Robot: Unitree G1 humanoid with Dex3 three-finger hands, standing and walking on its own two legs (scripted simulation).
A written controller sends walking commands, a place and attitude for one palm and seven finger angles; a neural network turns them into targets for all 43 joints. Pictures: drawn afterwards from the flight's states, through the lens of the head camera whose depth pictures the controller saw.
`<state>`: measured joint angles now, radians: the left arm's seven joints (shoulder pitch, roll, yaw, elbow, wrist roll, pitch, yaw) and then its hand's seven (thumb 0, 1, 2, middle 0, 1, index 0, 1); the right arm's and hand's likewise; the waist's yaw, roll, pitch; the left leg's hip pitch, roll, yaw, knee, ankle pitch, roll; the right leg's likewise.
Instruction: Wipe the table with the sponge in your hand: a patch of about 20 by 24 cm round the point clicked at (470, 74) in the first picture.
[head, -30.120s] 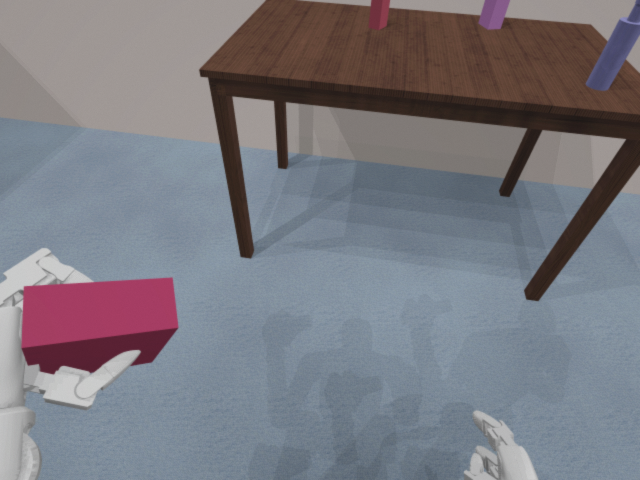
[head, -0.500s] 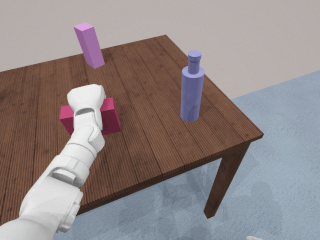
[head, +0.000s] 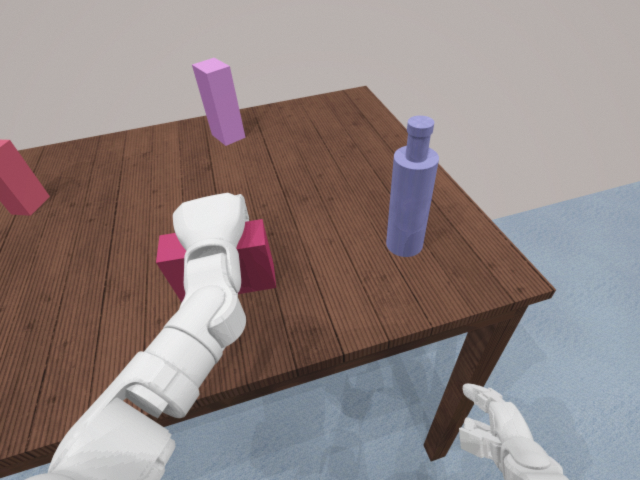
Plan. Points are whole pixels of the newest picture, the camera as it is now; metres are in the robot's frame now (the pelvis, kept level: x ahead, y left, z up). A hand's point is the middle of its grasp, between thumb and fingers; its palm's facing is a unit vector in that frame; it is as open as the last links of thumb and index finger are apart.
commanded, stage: wipe back along the third lane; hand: left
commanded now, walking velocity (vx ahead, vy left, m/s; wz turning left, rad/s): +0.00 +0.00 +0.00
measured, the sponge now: (224, 270) +0.38 +0.19 +0.06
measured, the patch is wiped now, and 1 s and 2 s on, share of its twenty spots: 1.00 1.00 1.00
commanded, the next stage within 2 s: slide back across to the middle lane in 0.82 s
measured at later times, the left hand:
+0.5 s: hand (234, 273) +0.34 +0.15 +0.10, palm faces +0.08 -0.06 -1.00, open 9.0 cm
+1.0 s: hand (245, 299) +0.30 +0.13 +0.10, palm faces +0.11 -0.11 -0.99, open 9.0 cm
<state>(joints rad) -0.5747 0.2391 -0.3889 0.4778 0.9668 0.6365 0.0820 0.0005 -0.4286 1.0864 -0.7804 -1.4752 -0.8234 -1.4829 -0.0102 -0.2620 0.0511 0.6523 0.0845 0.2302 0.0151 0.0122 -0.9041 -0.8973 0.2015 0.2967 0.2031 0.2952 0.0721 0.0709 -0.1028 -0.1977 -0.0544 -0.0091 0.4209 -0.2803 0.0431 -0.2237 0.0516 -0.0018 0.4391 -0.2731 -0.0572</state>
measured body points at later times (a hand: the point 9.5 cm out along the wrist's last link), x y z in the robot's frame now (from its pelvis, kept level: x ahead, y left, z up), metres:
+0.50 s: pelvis -0.01 -0.01 +0.00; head -0.03 -0.06 +0.45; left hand +0.33 +0.15 +0.16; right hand +0.22 -0.22 -0.09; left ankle -0.04 +0.09 -0.74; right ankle -0.03 -0.09 -0.74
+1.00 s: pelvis -0.01 -0.03 +0.00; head -0.05 -0.09 +0.44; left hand +0.29 +0.13 +0.16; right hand +0.23 -0.24 -0.09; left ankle -0.04 +0.09 -0.74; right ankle -0.03 -0.09 -0.74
